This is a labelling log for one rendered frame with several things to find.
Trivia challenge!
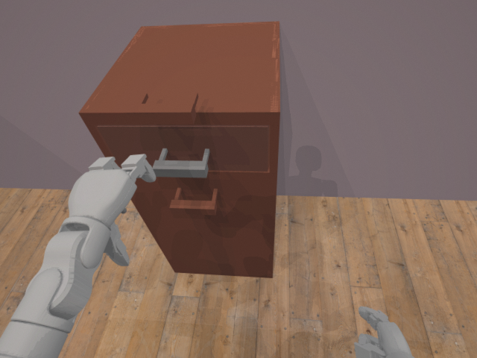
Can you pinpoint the left robot hand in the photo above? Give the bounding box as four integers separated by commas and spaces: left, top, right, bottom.
68, 154, 156, 266

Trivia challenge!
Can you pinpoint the handle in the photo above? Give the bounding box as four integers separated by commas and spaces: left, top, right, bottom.
127, 104, 196, 125
152, 148, 210, 178
169, 200, 217, 216

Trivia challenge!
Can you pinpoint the drawer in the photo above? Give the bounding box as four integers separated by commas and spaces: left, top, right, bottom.
97, 125, 269, 172

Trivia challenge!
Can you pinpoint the cabinet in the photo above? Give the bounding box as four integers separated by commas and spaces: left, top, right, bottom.
79, 21, 280, 278

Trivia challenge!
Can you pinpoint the left robot forearm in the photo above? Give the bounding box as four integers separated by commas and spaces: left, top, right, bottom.
0, 216, 111, 358

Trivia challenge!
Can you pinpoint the right robot hand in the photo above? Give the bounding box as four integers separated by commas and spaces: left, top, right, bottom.
354, 307, 412, 358

